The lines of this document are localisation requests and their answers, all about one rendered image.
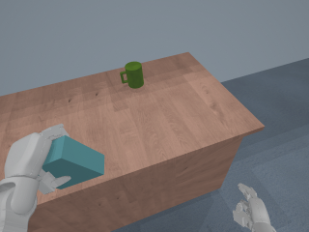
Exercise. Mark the robot left forearm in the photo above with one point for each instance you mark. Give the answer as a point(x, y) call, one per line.
point(18, 201)

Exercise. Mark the table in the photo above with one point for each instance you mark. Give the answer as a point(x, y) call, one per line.
point(165, 143)

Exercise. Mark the robot right forearm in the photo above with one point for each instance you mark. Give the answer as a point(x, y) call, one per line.
point(262, 227)

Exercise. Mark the robot right hand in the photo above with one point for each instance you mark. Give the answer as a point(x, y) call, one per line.
point(248, 213)

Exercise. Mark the sponge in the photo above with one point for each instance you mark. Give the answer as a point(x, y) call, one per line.
point(68, 157)

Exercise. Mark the robot left hand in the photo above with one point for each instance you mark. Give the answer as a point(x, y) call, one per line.
point(28, 154)

